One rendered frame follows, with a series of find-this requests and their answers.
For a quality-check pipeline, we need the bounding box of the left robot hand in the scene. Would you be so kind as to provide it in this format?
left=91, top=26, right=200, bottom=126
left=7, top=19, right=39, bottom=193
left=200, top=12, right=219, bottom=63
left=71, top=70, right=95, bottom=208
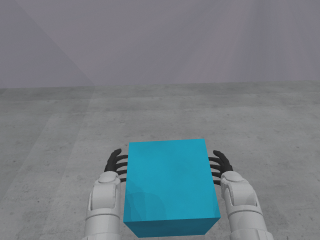
left=104, top=148, right=128, bottom=183

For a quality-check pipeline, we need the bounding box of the carton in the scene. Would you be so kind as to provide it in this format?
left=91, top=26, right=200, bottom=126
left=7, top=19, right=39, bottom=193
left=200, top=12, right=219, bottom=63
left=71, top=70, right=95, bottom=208
left=123, top=138, right=221, bottom=238

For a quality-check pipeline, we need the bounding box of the right robot forearm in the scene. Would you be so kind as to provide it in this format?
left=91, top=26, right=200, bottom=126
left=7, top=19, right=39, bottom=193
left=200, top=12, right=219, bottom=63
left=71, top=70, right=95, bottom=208
left=220, top=171, right=274, bottom=240

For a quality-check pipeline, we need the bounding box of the left robot forearm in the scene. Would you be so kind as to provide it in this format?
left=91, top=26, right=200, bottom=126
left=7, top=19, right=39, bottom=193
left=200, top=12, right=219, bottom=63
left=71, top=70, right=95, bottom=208
left=81, top=171, right=122, bottom=240

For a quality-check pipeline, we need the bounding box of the right robot hand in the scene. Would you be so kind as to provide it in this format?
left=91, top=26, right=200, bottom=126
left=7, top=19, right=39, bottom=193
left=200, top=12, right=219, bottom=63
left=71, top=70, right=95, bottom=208
left=208, top=150, right=233, bottom=185

